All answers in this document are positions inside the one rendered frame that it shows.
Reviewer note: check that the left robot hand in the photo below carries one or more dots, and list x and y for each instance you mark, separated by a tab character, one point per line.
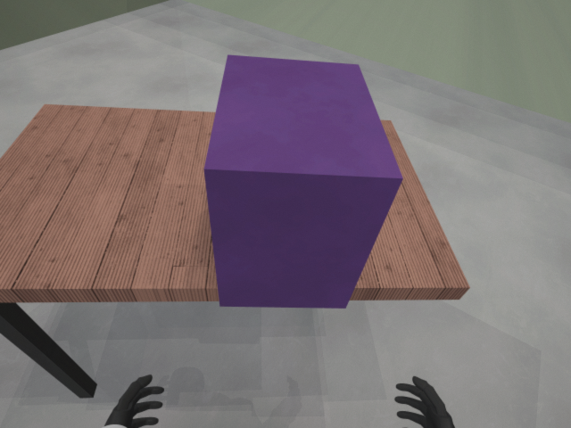
128	407

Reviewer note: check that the table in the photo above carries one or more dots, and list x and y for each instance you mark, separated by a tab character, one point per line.
105	204

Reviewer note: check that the carton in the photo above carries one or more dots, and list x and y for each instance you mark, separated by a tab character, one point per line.
300	177

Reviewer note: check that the right robot hand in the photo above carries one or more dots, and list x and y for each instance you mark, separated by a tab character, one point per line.
431	406

